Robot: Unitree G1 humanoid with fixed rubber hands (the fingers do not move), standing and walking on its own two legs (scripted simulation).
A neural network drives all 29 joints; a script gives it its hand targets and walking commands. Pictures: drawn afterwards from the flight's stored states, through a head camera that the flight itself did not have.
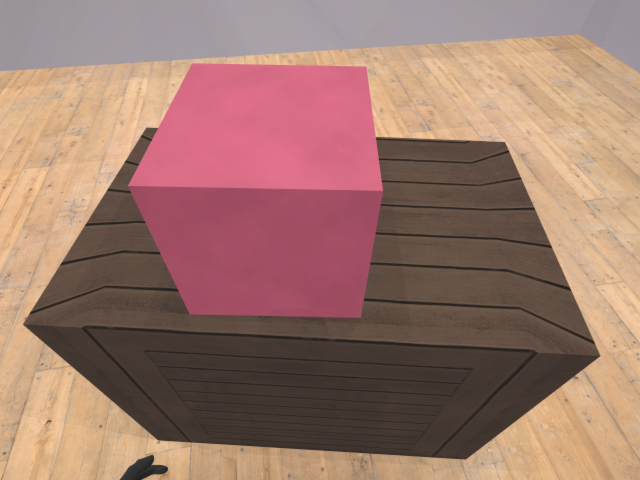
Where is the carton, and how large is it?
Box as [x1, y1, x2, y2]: [128, 63, 382, 317]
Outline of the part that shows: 192,63 128,185 189,313 360,317 382,193 366,68 363,66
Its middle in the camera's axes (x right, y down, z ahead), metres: -0.07 -0.07 +0.60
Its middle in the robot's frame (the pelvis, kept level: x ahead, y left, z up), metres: +0.52 +0.08 +0.06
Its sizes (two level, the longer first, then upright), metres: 0.287 0.271 0.269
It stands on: a pedestal, 0.68 m high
